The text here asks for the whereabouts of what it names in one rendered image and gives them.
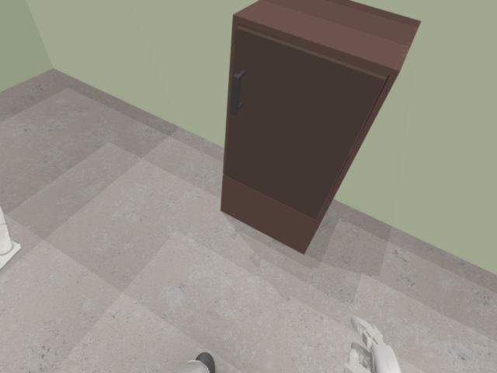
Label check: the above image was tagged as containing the cupboard door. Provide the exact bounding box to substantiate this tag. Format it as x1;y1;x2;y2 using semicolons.
225;26;386;220

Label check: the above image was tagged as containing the robot left foot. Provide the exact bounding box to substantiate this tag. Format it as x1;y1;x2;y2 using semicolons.
196;353;214;373

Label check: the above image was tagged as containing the robot right hand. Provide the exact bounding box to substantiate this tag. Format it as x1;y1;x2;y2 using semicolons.
344;316;401;373

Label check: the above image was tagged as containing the handle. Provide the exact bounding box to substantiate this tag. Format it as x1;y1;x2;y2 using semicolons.
230;69;247;116

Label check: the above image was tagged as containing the robot left hand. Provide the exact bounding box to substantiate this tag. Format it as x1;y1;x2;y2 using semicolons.
0;206;20;270

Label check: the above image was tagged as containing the robot left shin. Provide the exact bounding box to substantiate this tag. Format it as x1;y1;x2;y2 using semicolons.
186;361;208;371

